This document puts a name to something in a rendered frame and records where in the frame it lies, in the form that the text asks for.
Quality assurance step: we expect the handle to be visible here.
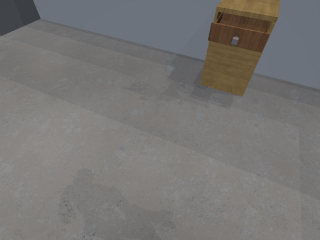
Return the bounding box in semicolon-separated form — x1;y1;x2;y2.
231;36;239;45

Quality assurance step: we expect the drawer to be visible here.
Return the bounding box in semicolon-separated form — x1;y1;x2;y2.
208;12;271;53

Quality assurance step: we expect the cabinet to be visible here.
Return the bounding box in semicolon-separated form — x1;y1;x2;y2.
200;0;281;97

